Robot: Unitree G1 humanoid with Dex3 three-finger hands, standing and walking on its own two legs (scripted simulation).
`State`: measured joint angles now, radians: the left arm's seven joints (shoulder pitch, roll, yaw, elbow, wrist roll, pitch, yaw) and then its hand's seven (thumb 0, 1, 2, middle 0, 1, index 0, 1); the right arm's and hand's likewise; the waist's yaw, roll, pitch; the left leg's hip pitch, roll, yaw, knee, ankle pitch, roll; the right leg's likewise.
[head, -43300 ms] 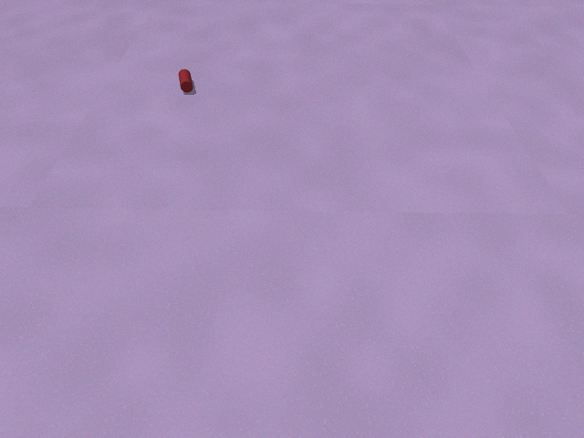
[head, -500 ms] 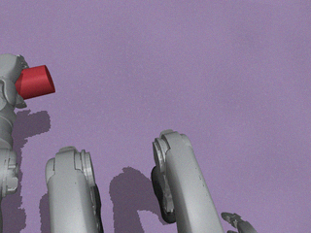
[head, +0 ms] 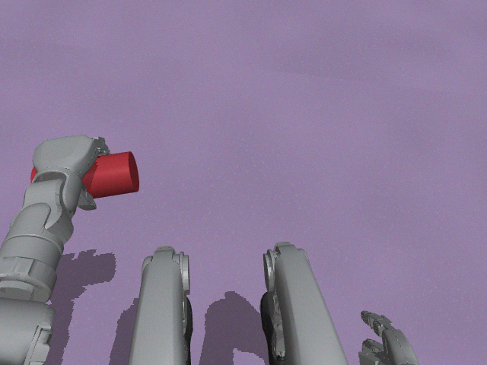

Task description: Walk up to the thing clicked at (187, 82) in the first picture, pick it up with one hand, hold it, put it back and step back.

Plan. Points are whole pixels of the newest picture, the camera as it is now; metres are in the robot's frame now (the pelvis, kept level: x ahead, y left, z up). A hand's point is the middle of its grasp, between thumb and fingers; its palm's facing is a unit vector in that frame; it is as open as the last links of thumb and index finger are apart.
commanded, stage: lift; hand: left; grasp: from above
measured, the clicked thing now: (89, 178) +0.44 +0.26 -0.11
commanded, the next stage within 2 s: hold in 0.92 s
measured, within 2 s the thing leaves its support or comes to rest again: neither
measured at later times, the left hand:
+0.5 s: hand (33, 163) +0.37 +0.24 +0.10, palm faces -0.45 -0.11 -0.89, open 10.1 cm
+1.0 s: hand out of the picture +0.39 +0.23 +0.18, palm faces -0.45 -0.12 -0.89, open 10.2 cm
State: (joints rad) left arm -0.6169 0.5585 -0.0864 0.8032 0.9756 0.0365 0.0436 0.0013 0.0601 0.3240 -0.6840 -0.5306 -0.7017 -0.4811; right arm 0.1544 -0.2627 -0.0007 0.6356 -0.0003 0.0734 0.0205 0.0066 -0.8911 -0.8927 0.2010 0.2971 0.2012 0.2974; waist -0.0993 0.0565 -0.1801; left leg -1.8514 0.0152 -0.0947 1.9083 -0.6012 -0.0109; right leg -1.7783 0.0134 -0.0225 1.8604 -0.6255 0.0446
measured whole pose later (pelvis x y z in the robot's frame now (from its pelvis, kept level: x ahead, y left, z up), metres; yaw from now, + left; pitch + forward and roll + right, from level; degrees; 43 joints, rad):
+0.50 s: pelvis +0.04 -0.01 +0.18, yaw +2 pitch +18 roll -2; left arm -0.37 0.42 -0.17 0.77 0.96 0.08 0.10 0.00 0.04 0.36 -0.70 -0.51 -0.72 -0.46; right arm 0.23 -0.25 -0.02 0.72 0.04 0.00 -0.05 0.01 -0.89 -0.89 0.20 0.30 0.20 0.30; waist -0.07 0.05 -0.14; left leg -1.08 0.04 -0.04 1.26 -0.49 -0.02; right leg -1.04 0.01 0.00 1.23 -0.50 0.02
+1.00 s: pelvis +0.08 +0.00 +0.25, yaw +2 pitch +10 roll -1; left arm -0.34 0.35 -0.20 0.84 0.96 0.10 0.13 0.00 0.00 0.45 -0.69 -0.55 -0.71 -0.51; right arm 0.25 -0.25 -0.04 0.75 0.03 -0.01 -0.04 0.01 -0.89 -0.89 0.20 0.30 0.20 0.30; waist -0.05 0.05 -0.08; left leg -0.63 0.03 -0.01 0.83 -0.37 -0.01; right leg -0.60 0.00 0.02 0.81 -0.38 0.03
